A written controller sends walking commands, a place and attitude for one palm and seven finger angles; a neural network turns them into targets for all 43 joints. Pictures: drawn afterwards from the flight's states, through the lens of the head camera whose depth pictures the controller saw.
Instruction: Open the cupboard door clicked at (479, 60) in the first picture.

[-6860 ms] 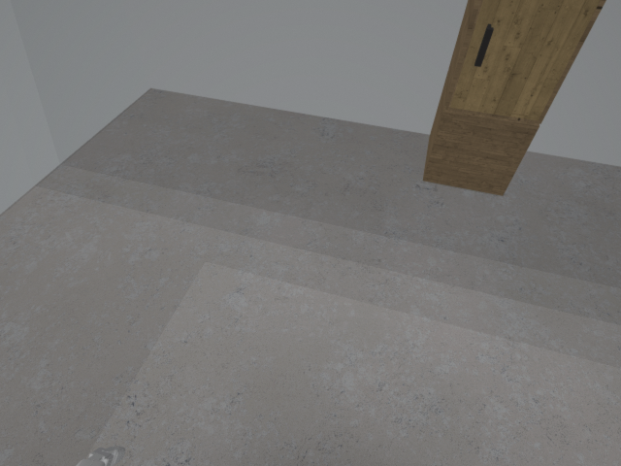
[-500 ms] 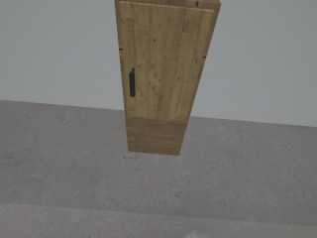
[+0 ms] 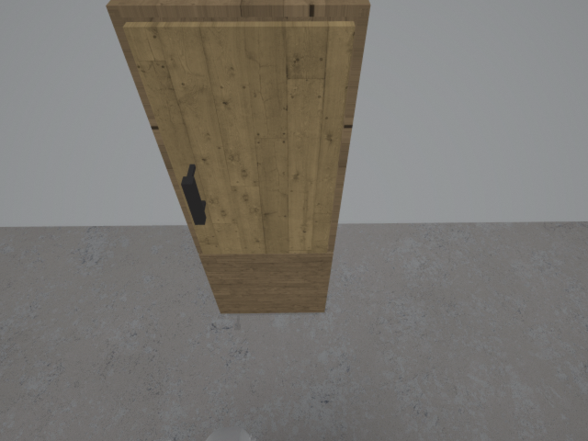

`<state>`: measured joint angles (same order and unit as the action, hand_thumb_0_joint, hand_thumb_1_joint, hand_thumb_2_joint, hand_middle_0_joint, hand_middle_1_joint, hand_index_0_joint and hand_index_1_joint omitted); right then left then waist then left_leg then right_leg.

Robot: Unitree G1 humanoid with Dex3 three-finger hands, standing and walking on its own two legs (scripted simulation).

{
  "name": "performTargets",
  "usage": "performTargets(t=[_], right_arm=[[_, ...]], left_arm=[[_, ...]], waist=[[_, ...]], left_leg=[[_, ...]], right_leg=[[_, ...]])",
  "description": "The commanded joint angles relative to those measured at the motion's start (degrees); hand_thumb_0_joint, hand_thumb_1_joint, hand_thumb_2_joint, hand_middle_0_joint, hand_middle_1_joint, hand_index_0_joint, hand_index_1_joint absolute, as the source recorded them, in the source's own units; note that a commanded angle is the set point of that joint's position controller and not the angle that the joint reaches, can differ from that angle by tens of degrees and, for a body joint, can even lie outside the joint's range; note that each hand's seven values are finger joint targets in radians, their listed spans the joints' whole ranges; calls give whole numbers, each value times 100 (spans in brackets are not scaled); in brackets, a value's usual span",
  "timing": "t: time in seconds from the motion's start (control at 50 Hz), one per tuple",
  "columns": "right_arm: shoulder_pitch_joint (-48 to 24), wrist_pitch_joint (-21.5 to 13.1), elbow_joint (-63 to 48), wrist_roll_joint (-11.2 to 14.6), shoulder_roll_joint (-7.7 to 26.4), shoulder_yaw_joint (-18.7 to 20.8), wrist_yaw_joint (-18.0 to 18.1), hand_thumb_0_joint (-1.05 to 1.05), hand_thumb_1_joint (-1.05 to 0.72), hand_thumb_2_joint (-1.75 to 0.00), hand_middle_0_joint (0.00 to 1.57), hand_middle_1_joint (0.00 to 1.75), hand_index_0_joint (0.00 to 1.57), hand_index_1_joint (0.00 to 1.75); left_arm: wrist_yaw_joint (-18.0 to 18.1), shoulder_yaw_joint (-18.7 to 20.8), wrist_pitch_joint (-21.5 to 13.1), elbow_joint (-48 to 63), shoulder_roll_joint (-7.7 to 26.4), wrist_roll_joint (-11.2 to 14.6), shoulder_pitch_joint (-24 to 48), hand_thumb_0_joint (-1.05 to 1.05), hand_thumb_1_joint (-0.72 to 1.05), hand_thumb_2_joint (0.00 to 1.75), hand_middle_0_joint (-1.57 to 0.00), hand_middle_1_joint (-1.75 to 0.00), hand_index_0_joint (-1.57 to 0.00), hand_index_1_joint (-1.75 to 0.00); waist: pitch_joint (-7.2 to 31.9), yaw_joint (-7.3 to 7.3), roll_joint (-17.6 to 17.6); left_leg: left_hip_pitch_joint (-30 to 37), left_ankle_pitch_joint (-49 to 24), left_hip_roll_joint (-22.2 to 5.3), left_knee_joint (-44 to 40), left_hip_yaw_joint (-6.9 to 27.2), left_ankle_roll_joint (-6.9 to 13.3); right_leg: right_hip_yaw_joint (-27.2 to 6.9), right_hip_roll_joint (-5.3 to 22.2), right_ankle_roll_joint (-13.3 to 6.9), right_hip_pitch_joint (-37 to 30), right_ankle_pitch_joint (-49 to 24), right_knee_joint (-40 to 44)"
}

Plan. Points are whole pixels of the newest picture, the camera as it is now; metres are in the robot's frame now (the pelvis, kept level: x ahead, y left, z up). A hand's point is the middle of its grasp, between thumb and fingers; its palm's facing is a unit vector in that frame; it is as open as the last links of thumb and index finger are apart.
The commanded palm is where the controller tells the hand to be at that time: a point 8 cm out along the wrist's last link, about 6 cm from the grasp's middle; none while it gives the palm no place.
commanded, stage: come to a stop and stand still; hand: left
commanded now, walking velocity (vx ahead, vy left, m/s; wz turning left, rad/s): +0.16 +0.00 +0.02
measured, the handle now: (196, 194) +0.59 +0.22 -0.08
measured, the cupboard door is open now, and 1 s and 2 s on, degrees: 0 0 0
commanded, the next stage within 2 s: none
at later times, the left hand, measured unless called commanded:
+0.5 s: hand out of the picture +0.10 +0.20 -0.17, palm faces +0.01 -0.96 -0.27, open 7.4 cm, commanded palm none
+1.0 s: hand out of the picture +0.08 +0.18 -0.16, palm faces +0.02 -0.96 -0.26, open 7.3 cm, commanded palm none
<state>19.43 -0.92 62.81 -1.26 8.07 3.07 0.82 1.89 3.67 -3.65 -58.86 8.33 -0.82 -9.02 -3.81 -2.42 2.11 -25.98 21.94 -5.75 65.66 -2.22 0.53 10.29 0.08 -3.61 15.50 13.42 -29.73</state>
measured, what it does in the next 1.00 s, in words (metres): steps on the spot: left foot, then right foot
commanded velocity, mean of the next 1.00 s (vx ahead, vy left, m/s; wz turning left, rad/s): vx -0.07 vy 0.03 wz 0.00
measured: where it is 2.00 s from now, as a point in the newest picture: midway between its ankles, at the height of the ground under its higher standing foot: outside the picture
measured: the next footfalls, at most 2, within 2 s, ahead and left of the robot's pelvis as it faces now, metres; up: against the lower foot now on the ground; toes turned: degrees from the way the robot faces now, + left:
left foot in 0.18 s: +0.17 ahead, +0.14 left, +0.00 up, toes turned +6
right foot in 0.56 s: +0.09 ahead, -0.13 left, +0.00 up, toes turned -2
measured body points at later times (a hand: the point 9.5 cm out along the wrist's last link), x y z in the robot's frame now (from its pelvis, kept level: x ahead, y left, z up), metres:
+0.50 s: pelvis +0.06 +0.00 +0.00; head +0.12 -0.01 +0.45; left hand +0.10 +0.25 -0.15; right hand +0.16 -0.23 -0.15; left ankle +0.13 +0.14 -0.73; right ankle +0.03 -0.12 -0.70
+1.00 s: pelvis +0.04 -0.02 +0.00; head +0.07 -0.02 +0.45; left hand +0.08 +0.23 -0.14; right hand +0.08 -0.27 -0.15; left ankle +0.01 +0.11 -0.73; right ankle +0.05 -0.14 -0.73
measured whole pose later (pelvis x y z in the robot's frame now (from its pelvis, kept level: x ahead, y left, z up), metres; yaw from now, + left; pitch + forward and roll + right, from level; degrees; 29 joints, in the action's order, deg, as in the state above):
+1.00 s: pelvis +0.04 -0.02 +0.00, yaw +0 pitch +0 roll +0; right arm 13.3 1.0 56.7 -1.7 12.6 2.4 0.4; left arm 1.8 1.6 0.5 -57.8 11.2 -1.1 -12.5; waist -3.9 0.0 0.8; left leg -11.2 16.5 -0.6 28.6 -0.9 -0.4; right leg 5.2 3.6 0.1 16.7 15.8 -32.6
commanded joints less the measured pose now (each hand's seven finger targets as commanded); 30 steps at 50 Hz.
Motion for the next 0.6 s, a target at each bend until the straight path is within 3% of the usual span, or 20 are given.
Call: performTargets(t=[0.0, 0.06, 0.1, 0.12, 0.14, 0.16, 0.18, 0.2, 0.22, 0.24, 0.28, 0.34, 0.4, 0.46, 0.48, 0.5, 0.52, 0.54, 0.56, 0.58], right_arm=[[409, 41, -303, -6, -15, -55, -73, 0, -90, -90, 20, 30, 20, 30], [-33, -49, -438, -7, 90, -59, -114, 0, -90, -90, 20, 30, 20, 30], [-184, -75, -391, 2, 158, -112, -54, 0, -90, -90, 20, 30, 20, 30], [-55, -90, -295, 17, 195, -130, -34, 0, -90, -90, 20, 30, 20, 30], [26, -137, -233, 15, 398, -136, -11, 0, -90, -90, 20, 30, 20, 30], [-15, -166, -268, 11, 742, -105, 26, 0, -90, -90, 20, 30, 20, 30], [-107, -104, -292, 22, 959, -68, 59, 0, -90, -90, 20, 30, 20, 30], [-398, -63, -309, 54, 1040, -55, 122, 0, -90, -90, 20, 30, 20, 30], [-456, -30, -343, 72, 1081, -25, 168, 0, -90, -90, 20, 30, 20, 30], [-455, 4, -365, 55, 1129, 4, 218, 0, -90, -90, 20, 30, 20, 30], [-493, 94, -446, 26, 1290, 116, 269, 0, -90, -90, 20, 30, 20, 30], [-733, 174, -611, 10, 1358, 233, 245, 0, -90, -90, 20, 30, 20, 30], [-1036, 191, -743, 1, 1270, 279, 194, 0, -90, -90, 20, 30, 20, 30], [-1284, 211, -823, -20, 1199, 285, 106, 0, -90, -90, 20, 30, 20, 30], [-1362, 224, -844, 6, 1136, 280, 77, 0, -90, -90, 20, 30, 20, 30], [-1343, 236, -851, 47, 954, 254, 38, 0, -90, -90, 20, 30, 20, 30], [-1194, 255, -882, 98, 535, 182, -21, 0, -90, -90, 20, 30, 20, 30], [-1299, 304, -1012, 100, 393, 124, -70, 0, -90, -90, 20, 30, 20, 30], [-1461, 382, -1031, 67, 554, 142, -76, 0, -90, -90, 20, 30, 20, 30], [-1426, 396, -966, 40, 583, 138, -84, 0, -90, -90, 20, 30, 20, 30]], left_arm=[[-70, -21, -9, 80, 588, -52, -402, 0, 90, 90, -20, -30, -20, -30], [-107, 22, 3, -38, 813, -53, -599, 0, 90, 90, -20, -30, -20, -30], [-81, -21, 69, -94, 738, -19, -565, 0, 90, 90, -20, -30, -20, -30], [-56, -60, 121, -121, 679, -10, -518, 0, 90, 90, -20, -30, -20, -30], [-42, -122, 159, -158, 547, 14, -699, 0, 90, 90, -20, -30, -20, -30], [-17, -167, 208, -176, 420, 47, -989, 0, 90, 90, -20, -30, -20, -30], [18, -172, 260, -206, 407, 38, -1106, 0, 90, 90, -20, -30, -20, -30], [28, -185, 342, -254, 434, 60, -1206, 0, 90, 90, -20, -30, -20, -30], [35, -184, 410, -211, 554, 54, -1124, 0, 90, 90, -20, -30, -20, -30], [36, -155, 474, -156, 651, 43, -1124, 0, 90, 90, -20, -30, -20, -30], [29, -84, 531, -45, 689, 12, -1060, 0, 90, 90, -20, -30, -20, -30], [-1, 12, 554, 164, 668, 0, -903, 0, 90, 90, -20, -30, -20, -30], [-22, 67, 583, 320, 581, 11, -905, 0, 90, 90, -20, -30, -20, -30], [-31, 36, 532, 298, 456, 7, -1103, 0, 90, 90, -20, -30, -20, -30], [-25, 24, 487, 217, 452, -4, -1376, 0, 90, 90, -20, -30, -20, -30], [-9, 30, 434, 124, 596, -51, -1559, 0, 90, 90, -20, -30, -20, -30], [20, 43, 350, 186, 1023, -119, -1370, 0, 90, 90, -20, -30, -20, -30], [10, 45, 354, 367, 1375, -113, -968, 0, 90, 90, -20, -30, -20, -30], [6, 81, 354, 465, 1429, -105, -799, 0, 90, 90, -20, -30, -20, -30], [13, 84, 343, 453, 1422, -108, -566, 0, 90, 90, -20, -30, -20, -30]], waist=[[34, -1, -801], [121, 146, -857], [118, 124, -848], [188, 45, -664], [369, 82, -126], [588, 198, 496], [503, 221, 576], [456, 289, 1062], [289, 247, 1346], [359, 208, 1226], [646, 136, 841], [981, 122, 402], [1162, 203, 642], [1023, 318, 929], [1072, 457, 782], [996, 551, 239], [676, 462, -1055], [306, 424, -1672], [200, 536, -1508], [-4, 437, -1645]], left_leg=[[424, -403, -165, -1400, -154, -156], [548, -572, -8, -2273, -299, -174], [1043, -1086, 88, -3050, -275, -250], [1569, -1731, 100, -3687, -249, -279], [2099, -2910, -109, -4027, -4, -244], [2307, -4303, -728, -4068, 504, 23], [2060, -4732, -1080, -4140, 688, 272], [1952, -5093, -1289, -4368, 898, 498], [1785, -5661, -1413, -4552, 1027, 688], [1996, -6059, -1548, -4611, 1097, 851], [2428, -6405, -1698, -4361, 999, 1081], [2697, -5979, -1606, -4162, 702, 1079], [2341, -4864, -1429, -4217, 467, 952], [1594, -3493, -1178, -4258, 363, 755], [1348, -2699, -1011, -4066, 289, 596], [916, -1518, -628, -3702, 118, 316], [342, -103, 54, -3001, -218, -100], [234, 784, 326, -2452, -126, -222], [424, 866, 270, -1951, 199, -177], [273, 612, 279, -1646, 353, -128]], right_leg=[[-1028, 1453, -633, 564, -665, 1806], [-1060, 1433, -612, 81, -812, 1573], [-902, 1262, -428, 20, -1456, 1194], [-764, 1103, -246, 91, -1484, 827], [-669, 836, 3, 154, -1359, 407], [-619, 595, 259, 151, -619, 196], [-521, 438, 364, -88, 241, 115], [-411, 382, 472, -70, 631, -218], [-482, 352, 508, -29, 1182, -756], [-664, 352, 507, 281, 1669, -1362], [-952, 343, 494, 777, 1984, -2309], [-1053, 257, 560, 1211, 1801, -2953], [-986, 284, 568, 896, 1631, -2562], [-677, 267, 497, 88, 1108, -1245], [-609, 256, 501, -346, 451, -485], [-671, 345, 535, -771, -200, 418], [-1879, 1232, 248, -630, -194, 1233], [-2737, 2122, -269, 141, 87, 1726], [-2961, 2213, -517, 701, 804, 1939], [-3011, 2070, -520, 741, 918, 1934]])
